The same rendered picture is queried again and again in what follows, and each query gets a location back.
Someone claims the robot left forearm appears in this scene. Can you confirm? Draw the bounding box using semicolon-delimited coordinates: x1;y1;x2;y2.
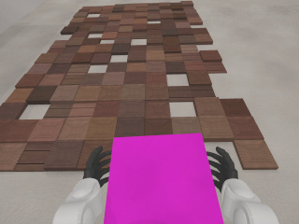
52;177;103;224

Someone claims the robot right hand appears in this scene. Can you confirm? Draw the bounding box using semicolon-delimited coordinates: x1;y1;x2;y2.
206;147;238;193

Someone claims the robot left hand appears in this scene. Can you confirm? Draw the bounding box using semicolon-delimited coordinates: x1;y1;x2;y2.
82;146;112;188

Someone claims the robot right forearm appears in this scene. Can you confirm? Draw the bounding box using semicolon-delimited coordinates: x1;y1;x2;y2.
221;178;279;224

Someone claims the carton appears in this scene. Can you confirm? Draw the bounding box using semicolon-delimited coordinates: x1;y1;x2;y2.
104;133;224;224

